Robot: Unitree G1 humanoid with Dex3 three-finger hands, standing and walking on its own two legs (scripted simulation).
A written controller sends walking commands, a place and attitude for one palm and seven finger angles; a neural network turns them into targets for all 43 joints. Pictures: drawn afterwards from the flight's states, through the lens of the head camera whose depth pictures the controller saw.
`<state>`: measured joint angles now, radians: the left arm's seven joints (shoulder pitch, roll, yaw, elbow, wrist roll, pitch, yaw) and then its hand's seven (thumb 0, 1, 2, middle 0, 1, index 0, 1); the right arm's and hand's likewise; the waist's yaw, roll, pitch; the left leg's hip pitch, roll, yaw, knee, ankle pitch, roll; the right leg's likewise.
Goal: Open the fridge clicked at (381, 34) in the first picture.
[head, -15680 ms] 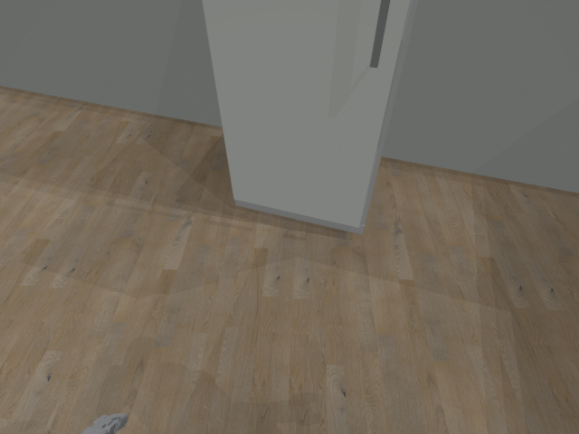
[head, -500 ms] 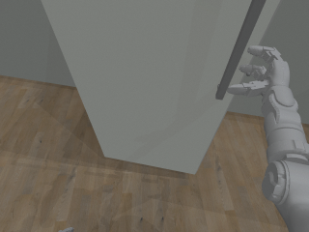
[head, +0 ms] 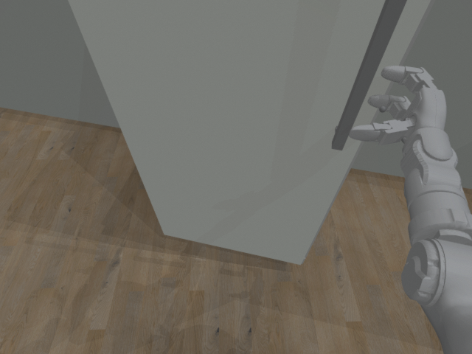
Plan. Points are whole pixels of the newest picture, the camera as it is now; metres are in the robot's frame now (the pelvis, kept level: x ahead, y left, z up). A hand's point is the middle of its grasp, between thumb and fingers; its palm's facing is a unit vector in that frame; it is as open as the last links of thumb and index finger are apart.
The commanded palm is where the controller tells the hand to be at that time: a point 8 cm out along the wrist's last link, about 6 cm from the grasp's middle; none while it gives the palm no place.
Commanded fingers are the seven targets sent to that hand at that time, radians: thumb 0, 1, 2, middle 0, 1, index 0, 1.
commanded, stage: slide the fingers in behind the handle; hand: right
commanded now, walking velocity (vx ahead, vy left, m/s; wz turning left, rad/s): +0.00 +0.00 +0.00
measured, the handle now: (381, 25) +0.54 -0.12 +0.29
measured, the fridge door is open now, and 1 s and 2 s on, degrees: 0 0 0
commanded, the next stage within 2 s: grip the handle and tug to test in 1.50 s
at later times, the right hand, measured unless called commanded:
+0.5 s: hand (356, 105) +0.49 -0.11 +0.18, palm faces +0.07 +1.00 +0.03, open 13.9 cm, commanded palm +0.45 -0.17 +0.18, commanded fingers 0.00 0.50 -0.30 0.30 1.20 0.30 1.20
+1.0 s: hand (345, 106) +0.48 -0.09 +0.19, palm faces +0.06 +1.00 +0.03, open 14.0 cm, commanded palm +0.45 -0.15 +0.18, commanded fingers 0.00 0.50 -0.30 0.30 1.20 0.30 1.20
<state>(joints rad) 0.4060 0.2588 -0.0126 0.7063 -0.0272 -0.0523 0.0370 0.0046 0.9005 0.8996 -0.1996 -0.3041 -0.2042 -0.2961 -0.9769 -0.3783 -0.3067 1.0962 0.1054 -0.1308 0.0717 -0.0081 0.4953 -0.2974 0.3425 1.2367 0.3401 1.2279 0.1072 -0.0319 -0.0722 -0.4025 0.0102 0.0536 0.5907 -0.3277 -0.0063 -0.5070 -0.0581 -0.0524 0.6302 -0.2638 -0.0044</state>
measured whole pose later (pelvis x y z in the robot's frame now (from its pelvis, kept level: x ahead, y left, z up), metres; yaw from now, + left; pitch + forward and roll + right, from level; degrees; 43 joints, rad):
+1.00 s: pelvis +0.01 +0.02 +0.00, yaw -1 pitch +6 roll +0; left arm 0.33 0.26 0.00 0.70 -0.03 -0.04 0.04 0.01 0.90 0.90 -0.20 -0.30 -0.20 -0.30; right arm -0.92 -0.22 -0.23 0.94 0.11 -0.05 -0.04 -0.01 0.50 -0.30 0.30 1.20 0.29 1.20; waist 0.07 -0.04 -0.07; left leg -0.34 0.00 0.06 0.57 -0.33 0.01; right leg -0.44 -0.06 -0.04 0.58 -0.25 0.02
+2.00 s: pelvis +0.01 +0.01 +0.00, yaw +1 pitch +7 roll +1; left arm 0.37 0.24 0.00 0.71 -0.02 -0.04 0.03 0.01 0.90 0.90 -0.20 -0.30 -0.20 -0.30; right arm -0.92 -0.23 -0.26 0.97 0.08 -0.09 -0.07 0.00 -0.05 -0.53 0.36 1.28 0.36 1.28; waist 0.09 -0.04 -0.07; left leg -0.35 0.01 0.04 0.56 -0.33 0.00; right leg -0.44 -0.06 -0.06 0.59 -0.26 0.01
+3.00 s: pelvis +0.02 +0.01 +0.01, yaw +2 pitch +6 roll +0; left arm 0.35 0.25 0.01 0.67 -0.03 0.00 0.04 0.01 0.90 0.90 -0.20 -0.30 -0.20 -0.30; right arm -0.77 -0.21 -0.26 0.76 0.11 0.00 -0.06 0.01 -0.74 -0.78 0.35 1.40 0.37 1.35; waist 0.09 -0.04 -0.08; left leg -0.29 0.00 0.01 0.51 -0.32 0.00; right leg -0.37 -0.07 -0.09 0.53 -0.26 0.01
